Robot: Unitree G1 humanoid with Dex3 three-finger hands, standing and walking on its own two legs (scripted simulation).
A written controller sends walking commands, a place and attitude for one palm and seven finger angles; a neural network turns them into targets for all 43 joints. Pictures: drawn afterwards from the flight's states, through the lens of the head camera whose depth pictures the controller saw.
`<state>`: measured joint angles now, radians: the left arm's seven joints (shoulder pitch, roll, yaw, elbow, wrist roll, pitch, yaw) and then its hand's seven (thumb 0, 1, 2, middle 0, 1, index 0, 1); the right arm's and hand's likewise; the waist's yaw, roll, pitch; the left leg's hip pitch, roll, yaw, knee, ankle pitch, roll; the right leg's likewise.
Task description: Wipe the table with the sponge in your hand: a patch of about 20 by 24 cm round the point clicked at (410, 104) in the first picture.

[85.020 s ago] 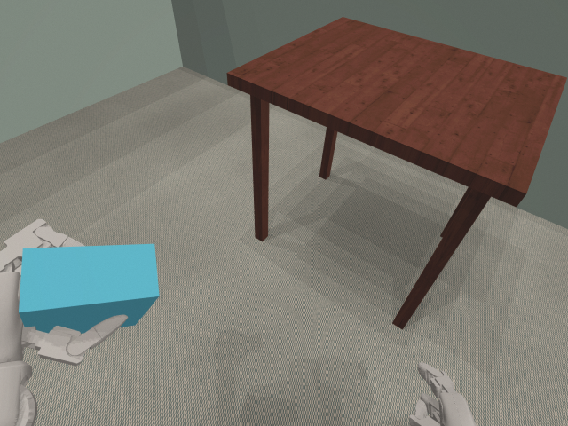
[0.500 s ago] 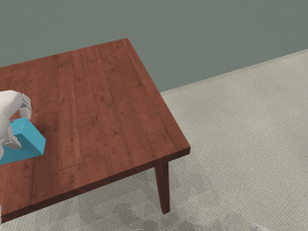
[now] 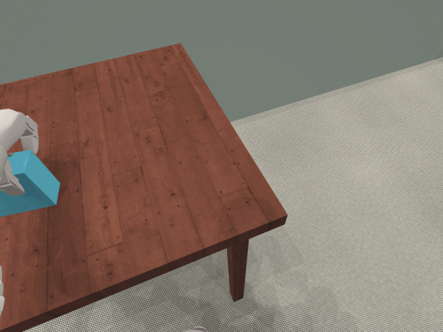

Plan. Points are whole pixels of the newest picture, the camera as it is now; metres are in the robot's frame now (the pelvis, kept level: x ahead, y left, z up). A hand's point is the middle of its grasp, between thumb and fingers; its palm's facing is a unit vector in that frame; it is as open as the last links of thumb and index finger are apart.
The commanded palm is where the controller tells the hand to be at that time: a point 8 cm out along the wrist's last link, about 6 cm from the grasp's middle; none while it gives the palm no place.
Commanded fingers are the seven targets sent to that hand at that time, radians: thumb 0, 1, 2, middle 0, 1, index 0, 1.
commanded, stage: slide across to the middle lane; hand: left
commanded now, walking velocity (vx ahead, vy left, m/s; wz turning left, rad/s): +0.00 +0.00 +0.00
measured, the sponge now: (9, 191) +0.33 +0.43 +0.06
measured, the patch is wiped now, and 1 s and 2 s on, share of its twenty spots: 0.95 0.95 0.95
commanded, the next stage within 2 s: wipe back along the middle lane in 0.72 s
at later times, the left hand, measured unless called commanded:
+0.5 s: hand (34, 139) +0.40 +0.37 +0.14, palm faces -0.01 +0.03 -1.00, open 9.2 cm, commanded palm +0.39 +0.34 +0.18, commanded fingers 0.00 0.10 1.30 -1.20 -1.60 -1.20 -1.60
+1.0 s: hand (63, 136) +0.41 +0.32 +0.13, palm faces -0.01 +0.02 -1.00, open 9.2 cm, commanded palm +0.38 +0.30 +0.17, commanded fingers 0.00 0.10 1.30 -1.20 -1.60 -1.20 -1.60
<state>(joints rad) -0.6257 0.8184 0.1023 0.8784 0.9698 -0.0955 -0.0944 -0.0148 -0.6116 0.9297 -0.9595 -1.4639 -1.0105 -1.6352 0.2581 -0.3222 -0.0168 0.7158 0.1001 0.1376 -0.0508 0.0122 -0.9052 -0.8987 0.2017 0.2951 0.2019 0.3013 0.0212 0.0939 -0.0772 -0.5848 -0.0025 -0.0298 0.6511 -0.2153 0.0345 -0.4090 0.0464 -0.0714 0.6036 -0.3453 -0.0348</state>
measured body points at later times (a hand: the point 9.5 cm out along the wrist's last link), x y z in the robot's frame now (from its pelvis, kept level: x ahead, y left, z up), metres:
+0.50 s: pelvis +0.01 +0.04 +0.01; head +0.04 +0.02 +0.46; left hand +0.40 +0.36 +0.19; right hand +0.16 -0.21 -0.12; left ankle +0.06 +0.10 -0.72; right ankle -0.03 -0.10 -0.72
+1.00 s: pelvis +0.02 +0.02 +0.01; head +0.04 -0.01 +0.46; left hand +0.41 +0.31 +0.19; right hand +0.18 -0.22 -0.11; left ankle +0.06 +0.10 -0.72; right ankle -0.03 -0.10 -0.72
